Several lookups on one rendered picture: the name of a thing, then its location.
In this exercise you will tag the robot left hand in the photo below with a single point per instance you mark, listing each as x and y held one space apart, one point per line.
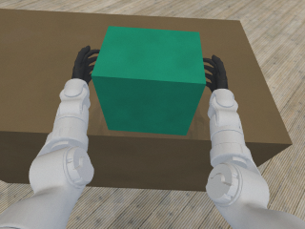
81 69

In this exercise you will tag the right robot upper arm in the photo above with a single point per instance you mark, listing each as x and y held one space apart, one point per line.
242 196

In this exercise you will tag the robot right hand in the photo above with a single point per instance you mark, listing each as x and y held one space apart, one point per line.
218 77

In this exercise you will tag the robot right forearm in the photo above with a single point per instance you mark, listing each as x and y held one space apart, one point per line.
226 133

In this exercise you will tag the carton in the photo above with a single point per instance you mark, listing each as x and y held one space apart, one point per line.
149 80

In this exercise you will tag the robot left forearm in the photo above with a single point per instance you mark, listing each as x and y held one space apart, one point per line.
72 119

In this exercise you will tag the left robot upper arm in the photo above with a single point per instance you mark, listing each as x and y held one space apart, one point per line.
58 179

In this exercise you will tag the pedestal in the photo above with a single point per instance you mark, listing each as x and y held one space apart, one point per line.
38 49

